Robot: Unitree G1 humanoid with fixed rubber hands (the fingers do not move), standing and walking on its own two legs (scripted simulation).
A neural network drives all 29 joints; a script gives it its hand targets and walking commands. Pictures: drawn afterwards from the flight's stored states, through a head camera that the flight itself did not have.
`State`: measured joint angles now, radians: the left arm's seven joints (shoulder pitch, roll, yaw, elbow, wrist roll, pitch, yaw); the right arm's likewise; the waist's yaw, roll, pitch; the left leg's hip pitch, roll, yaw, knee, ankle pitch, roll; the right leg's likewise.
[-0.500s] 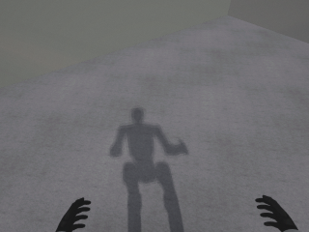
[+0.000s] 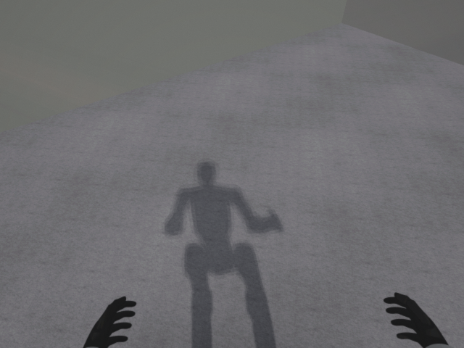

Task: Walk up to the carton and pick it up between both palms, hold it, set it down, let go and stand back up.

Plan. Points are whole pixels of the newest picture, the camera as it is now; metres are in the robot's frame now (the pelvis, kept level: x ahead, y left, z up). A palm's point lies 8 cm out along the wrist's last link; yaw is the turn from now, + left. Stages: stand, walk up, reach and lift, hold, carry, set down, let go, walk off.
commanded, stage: stand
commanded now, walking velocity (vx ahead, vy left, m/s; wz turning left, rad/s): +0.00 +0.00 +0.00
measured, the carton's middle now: out of the picture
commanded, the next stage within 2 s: walk up in 1.14 s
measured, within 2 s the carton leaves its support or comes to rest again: neither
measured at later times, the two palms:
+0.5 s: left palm (97, 346) +0.16 +0.25 -0.06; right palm (431, 342) +0.16 -0.30 -0.05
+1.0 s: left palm (97, 346) +0.16 +0.25 -0.07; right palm (432, 342) +0.16 -0.30 -0.05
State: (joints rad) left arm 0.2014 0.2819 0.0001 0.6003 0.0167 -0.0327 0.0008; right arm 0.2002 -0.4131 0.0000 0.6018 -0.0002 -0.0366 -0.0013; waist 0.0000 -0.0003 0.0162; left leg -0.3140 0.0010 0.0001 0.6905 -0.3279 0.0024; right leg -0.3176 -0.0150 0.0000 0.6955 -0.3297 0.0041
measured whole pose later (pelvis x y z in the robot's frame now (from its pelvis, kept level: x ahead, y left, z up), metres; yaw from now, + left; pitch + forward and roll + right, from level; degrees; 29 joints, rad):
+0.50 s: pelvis +0.00 +0.00 +0.00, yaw +0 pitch -3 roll +0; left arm 0.20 0.29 0.00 0.60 0.02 -0.03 0.00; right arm 0.20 -0.42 0.00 0.60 0.00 -0.04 0.00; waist 0.00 0.00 0.02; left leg -0.31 0.00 0.00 0.69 -0.33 0.00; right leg -0.32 -0.01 0.00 0.70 -0.33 0.00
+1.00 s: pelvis +0.00 +0.00 +0.00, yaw +0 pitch -3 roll +0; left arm 0.20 0.29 0.00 0.60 0.02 -0.03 0.00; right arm 0.20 -0.42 0.00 0.60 0.00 -0.04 0.00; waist 0.00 0.00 0.02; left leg -0.31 0.00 0.00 0.69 -0.33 0.00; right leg -0.32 -0.01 0.00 0.70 -0.33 0.00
